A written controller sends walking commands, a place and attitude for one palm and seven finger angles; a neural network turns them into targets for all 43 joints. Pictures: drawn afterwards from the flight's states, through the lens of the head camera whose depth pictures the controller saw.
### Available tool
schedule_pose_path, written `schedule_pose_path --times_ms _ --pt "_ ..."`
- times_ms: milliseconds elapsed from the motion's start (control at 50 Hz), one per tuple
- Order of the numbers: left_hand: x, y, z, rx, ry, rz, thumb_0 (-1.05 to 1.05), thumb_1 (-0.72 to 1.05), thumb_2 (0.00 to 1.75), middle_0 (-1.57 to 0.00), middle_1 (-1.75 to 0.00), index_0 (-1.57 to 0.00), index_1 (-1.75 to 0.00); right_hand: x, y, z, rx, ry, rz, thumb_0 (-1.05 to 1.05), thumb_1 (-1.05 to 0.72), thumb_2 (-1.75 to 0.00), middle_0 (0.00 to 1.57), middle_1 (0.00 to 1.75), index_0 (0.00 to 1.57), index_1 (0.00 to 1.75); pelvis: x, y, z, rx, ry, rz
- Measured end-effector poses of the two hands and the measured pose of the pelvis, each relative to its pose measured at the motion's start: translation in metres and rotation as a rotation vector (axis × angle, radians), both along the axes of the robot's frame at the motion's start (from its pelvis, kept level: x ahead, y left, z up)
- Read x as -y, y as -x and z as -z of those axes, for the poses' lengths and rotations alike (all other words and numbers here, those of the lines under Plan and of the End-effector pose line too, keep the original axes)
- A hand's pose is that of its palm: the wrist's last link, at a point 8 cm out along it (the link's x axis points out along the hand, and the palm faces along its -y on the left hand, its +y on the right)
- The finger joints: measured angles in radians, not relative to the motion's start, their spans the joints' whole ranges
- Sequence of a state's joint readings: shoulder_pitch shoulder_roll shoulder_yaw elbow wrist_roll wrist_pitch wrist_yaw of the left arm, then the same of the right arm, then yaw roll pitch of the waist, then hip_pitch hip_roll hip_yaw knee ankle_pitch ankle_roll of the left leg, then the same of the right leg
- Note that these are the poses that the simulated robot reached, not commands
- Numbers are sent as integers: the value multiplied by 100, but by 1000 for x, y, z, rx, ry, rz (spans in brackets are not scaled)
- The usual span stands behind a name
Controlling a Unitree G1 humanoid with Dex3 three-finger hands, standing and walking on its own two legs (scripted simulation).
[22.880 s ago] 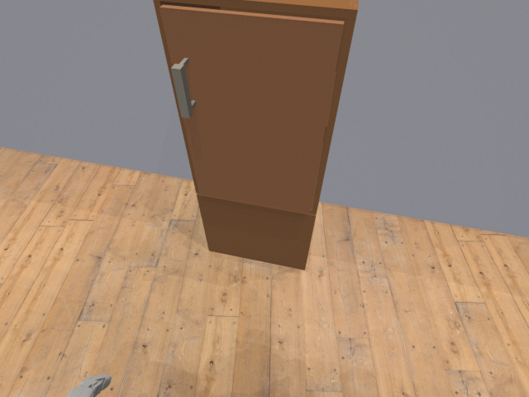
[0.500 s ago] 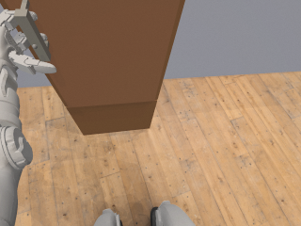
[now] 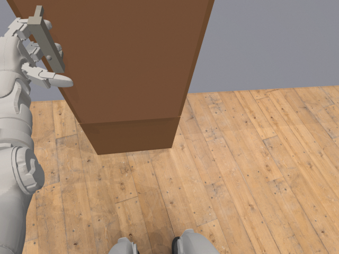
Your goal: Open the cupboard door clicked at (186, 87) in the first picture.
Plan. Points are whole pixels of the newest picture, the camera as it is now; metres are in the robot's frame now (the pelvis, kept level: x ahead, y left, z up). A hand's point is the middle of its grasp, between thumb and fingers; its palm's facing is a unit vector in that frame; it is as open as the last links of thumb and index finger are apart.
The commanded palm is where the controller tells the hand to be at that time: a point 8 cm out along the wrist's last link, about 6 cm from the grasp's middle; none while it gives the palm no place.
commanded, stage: close the thumb around the handle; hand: left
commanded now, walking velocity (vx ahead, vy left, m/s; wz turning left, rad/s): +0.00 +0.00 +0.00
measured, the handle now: (50, 41) +0.58 +0.22 +0.11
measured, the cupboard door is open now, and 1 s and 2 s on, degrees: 0 0 46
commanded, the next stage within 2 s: pull the door open along its arc in 0.72 s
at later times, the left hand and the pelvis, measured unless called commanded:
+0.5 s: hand (54, 57) +0.53 +0.20 +0.11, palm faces +0.04 -1.00 -0.01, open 8.0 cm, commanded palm +0.51 +0.25 +0.11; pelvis +0.00 -0.01 +0.00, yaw +0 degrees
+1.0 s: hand (58, 58) +0.53 +0.19 +0.11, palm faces +0.03 -1.00 -0.01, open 5.8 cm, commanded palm +0.49 +0.24 +0.11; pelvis -0.01 -0.01 +0.00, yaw -1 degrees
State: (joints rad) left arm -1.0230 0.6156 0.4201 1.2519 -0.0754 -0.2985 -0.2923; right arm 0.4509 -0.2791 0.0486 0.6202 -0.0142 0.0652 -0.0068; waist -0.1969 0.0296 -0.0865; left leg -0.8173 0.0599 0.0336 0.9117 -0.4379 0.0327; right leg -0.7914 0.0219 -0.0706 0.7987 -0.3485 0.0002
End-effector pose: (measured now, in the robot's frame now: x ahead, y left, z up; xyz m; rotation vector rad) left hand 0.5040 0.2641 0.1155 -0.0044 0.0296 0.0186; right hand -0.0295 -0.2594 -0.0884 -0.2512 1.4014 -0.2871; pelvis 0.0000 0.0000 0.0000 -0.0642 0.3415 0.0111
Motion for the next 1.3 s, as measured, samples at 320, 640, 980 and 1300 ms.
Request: schedule_pose_path --times_ms 320,640,980,1300 --pt "7 -1 -2 2 -15 -9 -1 -11 47 -33 -124 -32 -124 -1 4 4 -2 -20 10 1 -91 -90 20 30 21 30 4 1 1 0 -5 5" --pt "13 -3 1 -3 -22 11 0 66 80 -39 -133 -38 -133 9 9 2 -9 -2 8 1 -91 -90 20 30 21 30 9 4 1 -3 -8 5" --pt "17 -1 3 -5 -11 -12 0 70 84 -36 -135 -37 -135 5 14 2 6 -9 23 1 -91 -90 20 30 21 30 8 8 1 -6 -11 17" --pt "29 59 6 44 -2 18 -1 70 73 -35 -135 -35 -135 0 -54 0 190 -69 8 1 -91 -90 20 30 21 30 4 -16 -12 72 -24 36"
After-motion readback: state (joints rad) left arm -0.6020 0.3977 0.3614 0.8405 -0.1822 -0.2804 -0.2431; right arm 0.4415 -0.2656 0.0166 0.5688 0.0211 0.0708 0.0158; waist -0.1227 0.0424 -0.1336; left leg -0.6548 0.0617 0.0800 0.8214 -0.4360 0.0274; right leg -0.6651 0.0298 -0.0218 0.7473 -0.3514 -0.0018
